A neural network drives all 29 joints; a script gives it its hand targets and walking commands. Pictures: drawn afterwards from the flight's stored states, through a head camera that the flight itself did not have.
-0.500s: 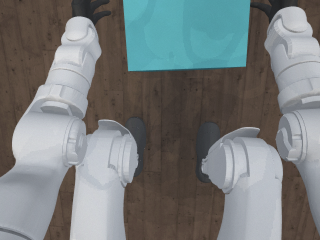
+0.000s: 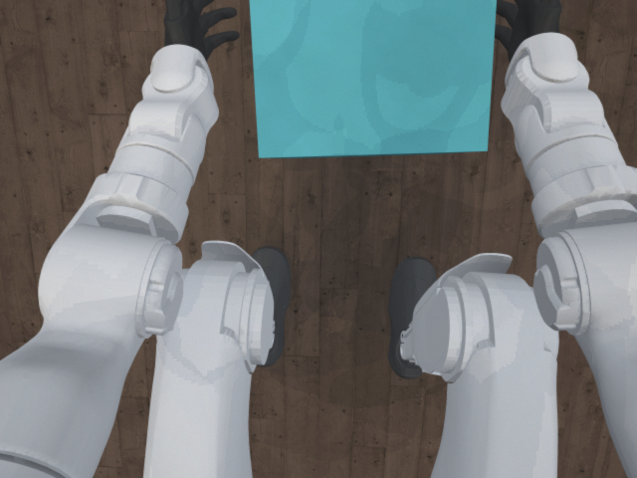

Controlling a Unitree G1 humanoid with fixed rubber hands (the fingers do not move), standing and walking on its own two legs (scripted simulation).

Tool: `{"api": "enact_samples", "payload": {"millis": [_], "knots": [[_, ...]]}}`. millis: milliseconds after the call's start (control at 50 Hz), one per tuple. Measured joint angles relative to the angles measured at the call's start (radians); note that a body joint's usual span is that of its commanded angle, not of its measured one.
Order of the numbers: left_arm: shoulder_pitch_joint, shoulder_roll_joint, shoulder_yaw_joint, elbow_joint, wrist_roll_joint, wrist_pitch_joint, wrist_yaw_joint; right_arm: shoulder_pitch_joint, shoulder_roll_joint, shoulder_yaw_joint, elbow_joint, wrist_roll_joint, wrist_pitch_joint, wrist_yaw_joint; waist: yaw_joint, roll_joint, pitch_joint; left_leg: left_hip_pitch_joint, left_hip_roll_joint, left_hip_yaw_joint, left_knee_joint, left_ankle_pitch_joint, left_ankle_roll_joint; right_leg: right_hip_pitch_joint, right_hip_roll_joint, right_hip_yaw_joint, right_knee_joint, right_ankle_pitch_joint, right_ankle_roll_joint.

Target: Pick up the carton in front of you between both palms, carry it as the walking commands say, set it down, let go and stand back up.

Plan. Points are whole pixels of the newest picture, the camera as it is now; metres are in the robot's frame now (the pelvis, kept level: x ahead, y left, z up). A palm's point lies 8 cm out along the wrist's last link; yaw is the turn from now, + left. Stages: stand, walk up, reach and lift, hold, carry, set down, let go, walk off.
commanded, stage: reach and lift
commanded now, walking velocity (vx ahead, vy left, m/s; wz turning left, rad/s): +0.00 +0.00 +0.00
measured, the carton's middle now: (362, 69) +0.51 -0.02 -0.25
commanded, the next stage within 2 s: none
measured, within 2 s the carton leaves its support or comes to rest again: leaves its support in 0.40 s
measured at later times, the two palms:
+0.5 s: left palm (197, 28) +0.52 +0.14 -0.13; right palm (531, 36) +0.52 -0.16 -0.15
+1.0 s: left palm out of the picture +0.48 +0.13 +0.06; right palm out of the picture +0.48 -0.17 +0.05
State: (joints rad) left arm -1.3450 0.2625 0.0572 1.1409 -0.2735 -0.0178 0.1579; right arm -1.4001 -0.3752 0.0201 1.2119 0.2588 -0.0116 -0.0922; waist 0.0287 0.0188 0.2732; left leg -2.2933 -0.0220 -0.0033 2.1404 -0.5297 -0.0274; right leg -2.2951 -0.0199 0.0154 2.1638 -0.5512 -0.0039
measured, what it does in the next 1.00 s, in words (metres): rises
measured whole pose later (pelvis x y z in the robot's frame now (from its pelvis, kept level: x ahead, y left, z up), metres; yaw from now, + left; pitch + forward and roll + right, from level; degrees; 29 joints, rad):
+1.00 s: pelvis +0.01 +0.01 +0.11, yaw -4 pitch +42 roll +0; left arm -0.94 -0.06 0.49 0.64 0.19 0.35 0.08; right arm -0.99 -0.04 -0.40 0.75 -0.19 0.34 -0.04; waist 0.01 0.01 -0.20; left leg -2.01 -0.07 -0.05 1.78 -0.51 -0.04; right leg -2.02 0.05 0.04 1.76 -0.48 0.03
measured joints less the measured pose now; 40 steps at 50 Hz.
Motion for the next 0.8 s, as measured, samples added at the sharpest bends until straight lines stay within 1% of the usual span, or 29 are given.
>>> {"api": "enact_samples", "payload": {"millis": [20, 80, 120, 180, 240, 300, 340, 400, 440, 500, 520, 560, 620, 700, 740, 800], "knots": [[-0.011, -0.004, -0.009, 0.002, -0.003, -0.001, 0.000, -0.008, 0.005, 0.009, 0.002, 0.003, -0.002, 0.000, 0.000, 0.001, 0.005, 0.000, -0.001, 0.001, -0.003, 0.003, 0.000, 0.000, -0.001, 0.001, -0.003, 0.003, 0.000], [-0.054, -0.025, -0.025, 0.014, -0.004, -0.004, 0.000, -0.036, 0.018, 0.020, 0.011, 0.007, -0.012, -0.020, -0.003, 0.006, 0.020, -0.002, -0.004, 0.001, -0.010, 0.013, 0.002, 0.001, -0.003, 0.001, -0.010, 0.010, 0.002], [-0.074, -0.035, 0.002, 0.030, 0.009, -0.009, 0.031, -0.052, 0.020, 0.026, 0.024, 0.002, -0.014, -0.024, -0.006, 0.008, 0.027, -0.002, -0.003, 0.000, -0.012, 0.016, 0.003, 0.001, -0.002, 0.001, -0.013, 0.013, 0.004], [-0.083, -0.041, 0.030, 0.046, 0.025, -0.015, 0.044, -0.074, 0.026, 0.030, 0.053, 0.000, -0.019, -0.032, -0.005, 0.012, 0.030, -0.002, 0.001, 0.001, -0.011, 0.017, 0.004, 0.000, 0.003, 0.001, -0.014, 0.019, 0.004], [-0.095, -0.047, 0.085, 0.053, 0.054, 0.003, 0.043, -0.102, 0.031, 0.015, 0.078, -0.028, 0.001, -0.031, -0.005, 0.011, 0.033, -0.003, 0.003, 0.002, -0.002, 0.019, 0.003, -0.006, 0.008, 0.004, -0.005, 0.024, 0.003], [-0.095, -0.046, 0.118, 0.042, 0.084, 0.038, 0.033, -0.111, 0.038, -0.001, 0.073, -0.050, 0.037, -0.033, -0.006, 0.013, 0.030, -0.011, 0.001, 0.000, 0.015, 0.018, -0.001, -0.016, 0.011, 0.004, 0.013, 0.026, 0.002], [-0.087, -0.042, 0.115, 0.025, 0.087, 0.060, 0.035, -0.103, 0.043, 0.004, 0.052, -0.052, 0.060, -0.042, -0.007, 0.015, 0.025, -0.017, -0.005, -0.003, 0.028, 0.016, -0.005, -0.024, 0.013, 0.005, 0.025, 0.026, 0.001], [-0.053, -0.037, 0.100, -0.028, 0.062, 0.096, 0.043, -0.059, 0.053, 0.026, -0.008, -0.041, 0.089, -0.061, -0.004, 0.018, 0.010, -0.017, -0.019, -0.014, 0.046, 0.008, -0.020, -0.028, 0.022, 0.005, 0.040, 0.026, 0.002], [-0.004, -0.044, 0.099, -0.087, 0.048, 0.117, 0.048, -0.004, 0.061, 0.031, -0.074, -0.034, 0.111, -0.073, 0.002, 0.022, -0.013, -0.009, -0.028, -0.023, 0.052, -0.001, -0.028, -0.022, 0.029, 0.005, 0.042, 0.024, 0.006], [0.093, -0.076, 0.136, -0.189, 0.064, 0.152, 0.049, 0.087, 0.085, -0.003, -0.177, -0.057, 0.154, -0.079, 0.007, 0.028, -0.067, 0.012, -0.037, -0.033, 0.044, -0.013, -0.038, -0.003, 0.040, 0.006, 0.027, 0.021, 0.014], [0.127, -0.089, 0.152, -0.223, 0.076, 0.166, 0.047, 0.116, 0.097, -0.022, -0.209, -0.072, 0.172, -0.078, 0.007, 0.030, -0.090, 0.024, -0.038, -0.036, 0.031, 0.017, -0.035, 0.007, 0.043, 0.006, 0.017, 0.020, 0.016], [0.186, -0.116, 0.191, -0.278, 0.110, 0.196, 0.039, 0.169, 0.127, -0.072, -0.263, -0.111, 0.209, -0.073, 0.001, 0.028, -0.140, 0.044, -0.039, -0.037, 0.015, -0.006, -0.032, 0.028, 0.048, 0.008, -0.007, 0.018, 0.021], [0.245, -0.163, 0.257, -0.329, 0.183, 0.237, 0.021, 0.224, 0.173, -0.155, -0.311, -0.184, 0.256, -0.054, -0.010, 0.021, -0.221, 0.077, -0.034, -0.034, -0.033, -0.022, -0.027, 0.060, 0.053, 0.014, -0.059, 0.022, 0.025], [0.280, -0.220, 0.355, -0.342, 0.308, 0.278, -0.010, 0.257, 0.226, -0.278, -0.312, -0.291, 0.297, -0.015, -0.015, 0.006, -0.325, 0.122, -0.025, -0.031, -0.112, -0.013, -0.018, 0.103, 0.062, 0.018, -0.142, 0.037, 0.027], [0.287, -0.243, 0.402, -0.346, 0.369, 0.298, -0.025, 0.264, 0.248, -0.332, -0.309, -0.349, 0.315, 0.004, -0.015, -0.004, -0.363, 0.144, -0.027, -0.031, -0.152, -0.006, -0.021, 0.124, 0.070, 0.023, -0.184, 0.046, 0.030], [0.300, -0.267, 0.446, -0.367, 0.433, 0.325, -0.046, 0.277, 0.276, -0.389, -0.316, -0.416, 0.330, 0.025, -0.012, -0.015, -0.407, 0.177, -0.037, -0.032, -0.209, 0.008, -0.019, 0.154, 0.080, 0.029, -0.243, 0.059, 0.032]]}}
